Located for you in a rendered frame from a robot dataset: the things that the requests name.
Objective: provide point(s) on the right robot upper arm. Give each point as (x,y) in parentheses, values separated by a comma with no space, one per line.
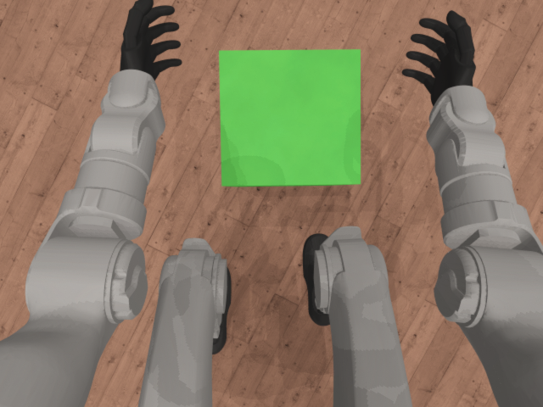
(495,295)

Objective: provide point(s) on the robot left forearm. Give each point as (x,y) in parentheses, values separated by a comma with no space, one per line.
(108,197)

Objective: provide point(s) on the left robot hand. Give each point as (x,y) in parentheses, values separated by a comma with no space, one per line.
(137,53)

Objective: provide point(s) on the left robot thigh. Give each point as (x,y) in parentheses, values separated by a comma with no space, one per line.
(178,371)

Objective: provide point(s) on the left robot upper arm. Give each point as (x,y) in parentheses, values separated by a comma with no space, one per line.
(80,289)

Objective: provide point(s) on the carton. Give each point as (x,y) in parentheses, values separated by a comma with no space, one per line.
(290,117)

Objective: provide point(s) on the robot right forearm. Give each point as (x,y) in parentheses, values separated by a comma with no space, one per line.
(474,180)

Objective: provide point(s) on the right robot foot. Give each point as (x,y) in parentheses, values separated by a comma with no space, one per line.
(313,243)

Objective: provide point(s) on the right robot hand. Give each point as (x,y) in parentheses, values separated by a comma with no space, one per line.
(456,66)

